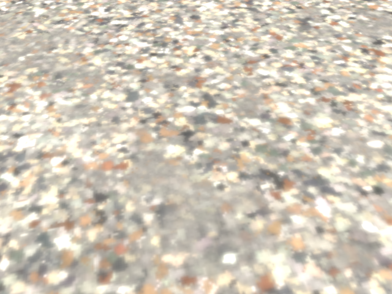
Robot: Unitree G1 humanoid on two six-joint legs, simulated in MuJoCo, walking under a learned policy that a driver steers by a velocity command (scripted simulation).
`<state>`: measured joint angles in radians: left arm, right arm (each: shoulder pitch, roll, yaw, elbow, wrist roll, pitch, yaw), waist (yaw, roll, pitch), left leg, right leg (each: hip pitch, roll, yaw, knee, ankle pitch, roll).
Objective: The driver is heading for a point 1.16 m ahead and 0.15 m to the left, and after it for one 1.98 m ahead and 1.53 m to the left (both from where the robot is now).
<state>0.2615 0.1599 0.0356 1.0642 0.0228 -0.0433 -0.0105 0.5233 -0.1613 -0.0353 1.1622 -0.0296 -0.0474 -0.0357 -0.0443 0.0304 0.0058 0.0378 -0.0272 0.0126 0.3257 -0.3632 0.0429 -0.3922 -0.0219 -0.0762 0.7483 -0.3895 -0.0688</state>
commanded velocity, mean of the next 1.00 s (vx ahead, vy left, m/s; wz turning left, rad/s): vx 0.46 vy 0.00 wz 0.00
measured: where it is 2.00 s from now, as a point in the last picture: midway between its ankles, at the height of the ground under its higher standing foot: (210, 222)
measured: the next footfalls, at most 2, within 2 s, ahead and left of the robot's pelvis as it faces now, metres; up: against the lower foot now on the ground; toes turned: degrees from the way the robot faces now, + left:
right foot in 0.08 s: +0.13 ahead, -0.12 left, +0.00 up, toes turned -4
left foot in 0.58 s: +0.47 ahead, +0.04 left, +0.00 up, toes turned +5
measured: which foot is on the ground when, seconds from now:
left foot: down 0.00-0.08, up 0.10-0.56, down 0.58-1.00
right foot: up 0.00-0.06, down 0.08-0.58, up 0.60-1.00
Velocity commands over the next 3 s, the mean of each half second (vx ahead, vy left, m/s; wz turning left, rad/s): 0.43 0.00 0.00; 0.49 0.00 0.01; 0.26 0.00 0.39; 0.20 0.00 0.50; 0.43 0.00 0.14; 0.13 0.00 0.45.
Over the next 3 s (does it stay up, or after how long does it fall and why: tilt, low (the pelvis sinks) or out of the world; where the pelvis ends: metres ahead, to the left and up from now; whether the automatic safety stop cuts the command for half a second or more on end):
stays up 1.08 0.15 0.00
